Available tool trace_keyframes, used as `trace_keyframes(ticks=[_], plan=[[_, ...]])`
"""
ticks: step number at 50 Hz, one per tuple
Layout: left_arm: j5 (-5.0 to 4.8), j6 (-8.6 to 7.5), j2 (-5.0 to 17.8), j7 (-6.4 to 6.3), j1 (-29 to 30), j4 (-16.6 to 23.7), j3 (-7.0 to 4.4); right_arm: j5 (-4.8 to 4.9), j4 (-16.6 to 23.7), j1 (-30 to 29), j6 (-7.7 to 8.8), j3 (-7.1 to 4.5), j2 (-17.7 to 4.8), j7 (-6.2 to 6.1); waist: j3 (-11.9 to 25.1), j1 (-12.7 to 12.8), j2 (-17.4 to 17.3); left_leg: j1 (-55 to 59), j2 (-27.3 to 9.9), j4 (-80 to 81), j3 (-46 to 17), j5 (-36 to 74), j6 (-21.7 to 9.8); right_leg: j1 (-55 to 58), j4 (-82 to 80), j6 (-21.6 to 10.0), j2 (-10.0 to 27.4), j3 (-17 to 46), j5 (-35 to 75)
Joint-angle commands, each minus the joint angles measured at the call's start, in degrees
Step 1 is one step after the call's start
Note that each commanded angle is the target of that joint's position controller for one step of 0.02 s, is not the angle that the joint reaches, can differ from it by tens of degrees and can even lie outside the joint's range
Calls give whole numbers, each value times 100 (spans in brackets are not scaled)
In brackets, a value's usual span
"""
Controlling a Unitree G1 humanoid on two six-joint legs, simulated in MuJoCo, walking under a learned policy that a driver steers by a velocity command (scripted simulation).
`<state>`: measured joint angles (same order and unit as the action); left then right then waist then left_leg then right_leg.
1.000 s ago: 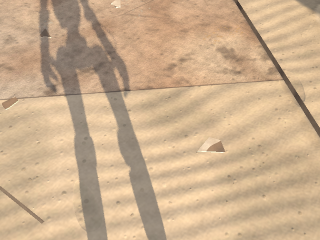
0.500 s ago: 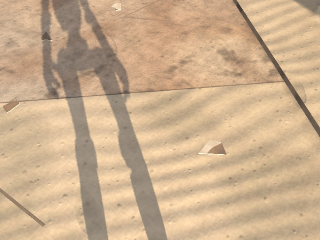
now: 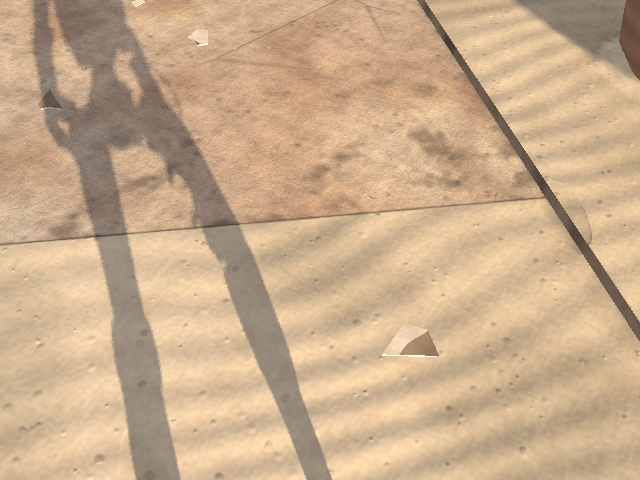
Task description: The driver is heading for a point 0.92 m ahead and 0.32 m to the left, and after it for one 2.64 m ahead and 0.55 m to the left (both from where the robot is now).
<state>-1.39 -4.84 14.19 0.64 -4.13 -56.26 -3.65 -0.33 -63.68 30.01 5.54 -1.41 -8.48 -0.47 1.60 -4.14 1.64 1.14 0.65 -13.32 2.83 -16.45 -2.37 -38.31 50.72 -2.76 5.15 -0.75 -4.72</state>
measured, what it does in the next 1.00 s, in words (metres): walks ahead, turning left: right foot, then left foot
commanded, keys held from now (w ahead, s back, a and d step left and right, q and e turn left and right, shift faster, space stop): w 0.12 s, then w+q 0.76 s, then q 0.12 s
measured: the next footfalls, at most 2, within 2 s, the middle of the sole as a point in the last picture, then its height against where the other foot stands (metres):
right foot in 0.22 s outside the picture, level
left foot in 0.76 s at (225, 459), level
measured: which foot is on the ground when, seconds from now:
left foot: down 0.00-0.22, up 0.24-0.74, down 0.76-1.00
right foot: up 0.00-0.20, down 0.22-0.78, up 0.80-1.00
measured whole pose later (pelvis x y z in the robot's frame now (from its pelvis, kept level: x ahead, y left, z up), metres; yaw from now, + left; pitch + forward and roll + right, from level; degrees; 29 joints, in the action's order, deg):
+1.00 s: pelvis +0.55 +0.08 +0.00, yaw +26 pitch +2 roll -1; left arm 0.5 -6.0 16.7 -1.0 -3.0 -47.0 -4.3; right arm 0.4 -46.1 16.4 3.7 -4.8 -14.0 0.8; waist -3.0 -1.7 1.4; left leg -14.5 6.0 -22.0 -2.5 -9.1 -6.2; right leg -36.9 59.5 1.6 6.4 4.1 -15.4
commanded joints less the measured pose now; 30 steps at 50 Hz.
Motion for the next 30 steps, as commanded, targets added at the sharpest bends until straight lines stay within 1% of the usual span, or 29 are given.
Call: trace_keyframes(ticks=[1,3,5,6,7,8,9,10,11,12,13,14,15,16,17,18,19,20,22,24,26,28,30], plan=[[-23,-53,-53,76,1128,580,105,5,238,218,25,-137,-955,-82,-953,-55,-692,-408,-1175,785,-734,1705,-675,-329,-1093,83,-178,-265,596],[-54,-54,15,133,1415,705,128,48,204,340,27,-166,-1012,-85,-1059,-101,-760,-303,-1280,820,-658,1722,-712,-155,-1464,40,-232,-316,680],[-70,-77,87,195,1629,847,140,93,165,369,11,-197,-1022,-83,-1146,-65,-779,34,-1447,710,-601,2007,-697,-146,-1743,-85,-227,-270,588],[-70,-98,141,227,1662,902,132,106,163,331,-6,-219,-1049,-84,-1122,-2,-790,231,-1518,575,-552,2324,-664,-74,-1871,-168,-250,-270,473],[-58,-127,240,245,1589,935,97,107,180,273,-25,-238,-1077,-83,-1015,114,-809,342,-1561,318,-558,3017,-618,227,-1979,-252,-335,-281,319],[-43,-153,394,241,1322,918,26,101,214,173,-44,-266,-1157,-83,-767,327,-927,434,-1589,-69,-576,4116,-567,742,-2015,-332,-497,-340,142],[-42,-168,600,211,702,785,-82,94,260,37,-76,-291,-1223,-85,-340,681,-1075,413,-1537,-745,-537,5250,-502,1598,-2014,-433,-704,-454,39],[-72,-162,891,153,-439,466,-242,72,350,-169,-101,-276,-1207,-72,301,1234,-1084,-100,-1286,-1919,-406,5536,-344,3099,-2056,-599,-709,-384,184],[19,-136,1369,59,-1644,237,-380,-10,555,-304,-87,-204,-1062,-41,1263,1627,-558,-1633,-924,-3774,-291,3639,-160,5208,-1856,-931,494,935,-56],[149,-115,1626,94,-2004,111,-381,98,558,598,21,51,-5,39,2514,1032,1203,-3568,138,-5861,-574,-1317,143,6987,-2709,-1824,2072,3838,-1276],[143,-110,1046,94,-1860,107,-242,308,501,128,150,-118,-635,40,2203,1245,833,-3994,-13,-6640,-1301,-1462,19,6400,-3372,-1577,1871,4204,-1739],[90,-140,748,83,-1208,189,-153,420,733,-483,180,-228,-939,-1,1101,1083,700,-4410,-310,-6780,-1047,-1015,-57,5437,-3475,-1236,1710,3106,-1436],[85,-190,519,101,-676,283,-77,373,804,-779,165,-250,-951,-77,598,848,137,-4138,-623,-6567,-916,-435,-87,4375,-3629,-1048,1547,2307,-801],[133,-238,320,137,-422,249,-34,274,808,-892,98,-319,-887,-137,266,655,-11,-3797,-789,-6307,-867,-114,-117,3546,-3805,-876,1322,1668,-403],[207,-261,200,145,-348,180,-5,255,776,-685,-10,-342,-722,-137,162,434,158,-3401,-938,-6116,-925,93,-181,3056,-3967,-747,1112,1151,-313],[225,-261,135,139,-370,109,-2,281,767,-578,-104,-351,-568,-127,62,345,270,-3249,-974,-5981,-912,140,-242,2809,-4115,-709,1011,862,-312],[212,-268,172,114,-394,62,-11,306,809,-598,-180,-360,-493,-124,-85,289,315,-3269,-1009,-5850,-900,142,-268,2625,-4250,-718,977,611,-239],[201,-278,250,84,-399,20,-25,304,902,-748,-243,-374,-491,-127,-253,241,327,-3424,-1041,-5719,-903,223,-262,2483,-4363,-732,987,408,-125],[225,-277,417,0,-502,-30,-61,237,1126,-1167,-302,-412,-612,-123,-439,238,239,-3885,-1070,-5396,-965,649,-182,2492,-4492,-792,1028,124,71],[248,-248,518,-83,-654,-58,-82,189,1292,-1528,-285,-421,-672,-63,-532,284,128,-4273,-1034,-4875,-1009,1183,-93,2699,-4519,-796,1026,-138,283],[257,-222,628,-139,-770,-45,-97,175,1422,-1865,-241,-394,-666,32,-563,351,52,-4315,-977,-4156,-858,1726,-60,2891,-4493,-716,954,-476,516],[221,-195,740,-185,-972,-30,-114,154,1606,-2370,-217,-336,-621,130,-647,528,-40,-4262,-916,-3526,-516,2014,-60,3084,-4496,-658,962,-747,609],[170,-140,839,-210,-1268,-64,-139,149,1811,-2837,-212,-281,-578,221,-772,710,-121,-4383,-863,-3069,-293,1999,-96,3499,-4388,-632,1057,-909,684]])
